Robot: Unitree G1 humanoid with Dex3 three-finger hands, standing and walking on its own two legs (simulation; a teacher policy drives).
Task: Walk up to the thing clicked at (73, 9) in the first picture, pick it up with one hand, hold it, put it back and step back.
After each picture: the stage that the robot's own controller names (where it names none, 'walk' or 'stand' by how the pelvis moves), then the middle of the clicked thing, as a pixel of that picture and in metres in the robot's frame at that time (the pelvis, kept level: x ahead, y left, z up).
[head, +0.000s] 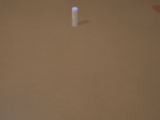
stand; (74, 17) +1.85 +0.14 -0.65
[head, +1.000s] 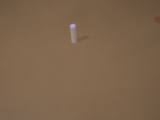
walk; (73, 33) +1.71 +0.27 -0.65
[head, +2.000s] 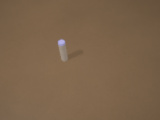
walk; (63, 50) +1.15 +0.31 -0.65
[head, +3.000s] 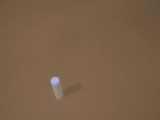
walk; (57, 88) +0.76 +0.29 -0.65
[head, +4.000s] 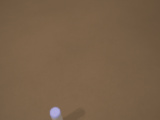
stand; (57, 119) +0.47 +0.23 -0.64
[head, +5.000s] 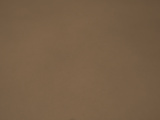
stand; out of the picture +0.40 +0.22 -0.65
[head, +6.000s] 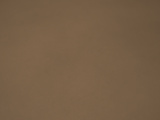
walk; out of the picture +0.38 +0.22 -0.66
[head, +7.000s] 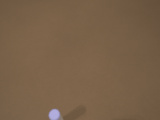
stand; (57, 119) +0.37 +0.24 -0.64
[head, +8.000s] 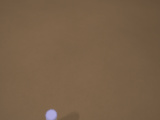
walk; out of the picture +0.45 +0.15 -0.63
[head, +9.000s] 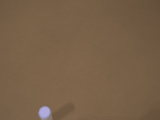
walk; (46, 117) +0.38 +0.21 -0.62
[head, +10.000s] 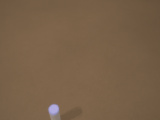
stand; (55, 116) +0.49 +0.20 -0.64
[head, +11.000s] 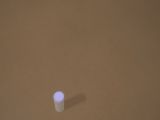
stand; (59, 102) +0.48 +0.14 -0.64
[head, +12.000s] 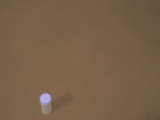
stand; (46, 104) +0.46 +0.19 -0.64
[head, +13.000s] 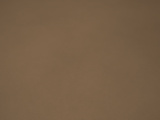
stand; out of the picture +0.42 +0.16 -0.65
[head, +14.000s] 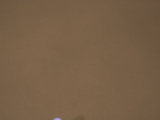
stand; out of the picture +0.40 +0.16 -0.66
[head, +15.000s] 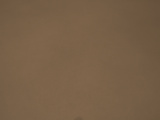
stand; out of the picture +0.38 +0.17 -0.66
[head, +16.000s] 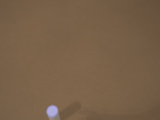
go down; (54, 116) +0.40 +0.17 -0.64
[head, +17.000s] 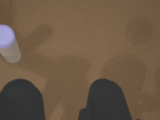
go down; (8, 47) +0.45 +0.25 -0.24
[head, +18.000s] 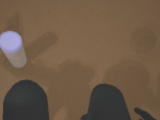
close in; (15, 52) +0.44 +0.26 -0.25
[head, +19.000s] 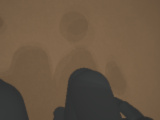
close in; out of the picture +0.41 +0.31 -0.16
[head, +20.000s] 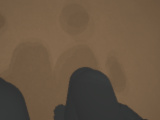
lift; out of the picture +0.39 +0.30 -0.16
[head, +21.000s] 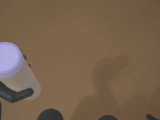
lift; (20, 78) +0.33 +0.19 +0.04
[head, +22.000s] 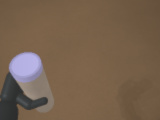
hold; (37, 88) +0.31 +0.15 +0.07
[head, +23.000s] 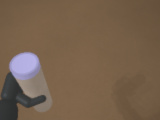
hold; (35, 87) +0.32 +0.16 +0.04
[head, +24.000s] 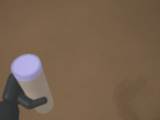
hold; (37, 88) +0.32 +0.16 +0.04
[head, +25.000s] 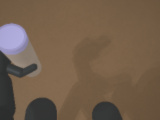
crouch; (23, 56) +0.41 +0.20 -0.04
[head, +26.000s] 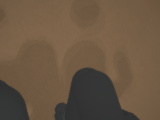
lower; out of the picture +0.40 +0.31 -0.17
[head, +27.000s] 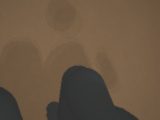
lower; out of the picture +0.42 +0.32 -0.16
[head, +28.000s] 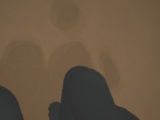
lower; out of the picture +0.42 +0.32 -0.16
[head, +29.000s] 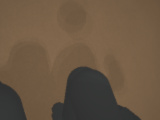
lower; out of the picture +0.40 +0.32 -0.16
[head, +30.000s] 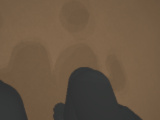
loosen; out of the picture +0.39 +0.31 -0.16
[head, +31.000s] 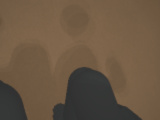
withdraw; out of the picture +0.40 +0.31 -0.16
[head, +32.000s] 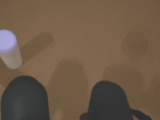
stand; (9, 52) +0.43 +0.28 -0.22
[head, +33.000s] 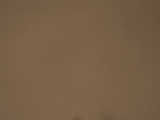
stand; out of the picture +0.38 +0.17 -0.58
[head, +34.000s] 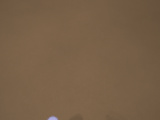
stand; out of the picture +0.40 +0.18 -0.60
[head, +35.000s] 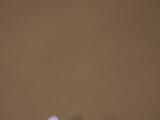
stand; out of the picture +0.40 +0.18 -0.60
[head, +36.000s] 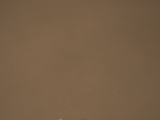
stand; out of the picture +0.42 +0.16 -0.65
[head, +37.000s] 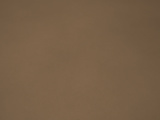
stand; out of the picture +0.38 +0.18 -0.66
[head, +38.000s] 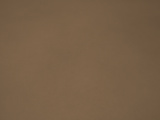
walk; out of the picture +0.38 +0.18 -0.66
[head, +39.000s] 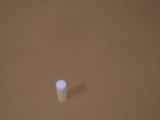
walk; (61, 91) +0.58 +0.14 -0.63
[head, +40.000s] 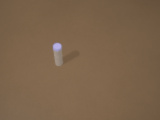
walk; (58, 55) +0.88 +0.22 -0.63
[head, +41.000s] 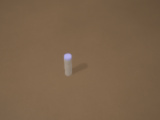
stand; (68, 65) +1.00 +0.16 -0.64
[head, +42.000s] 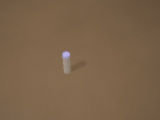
stand; (66, 63) +1.03 +0.17 -0.66
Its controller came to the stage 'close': yes
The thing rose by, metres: 0.68
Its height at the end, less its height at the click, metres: +0.00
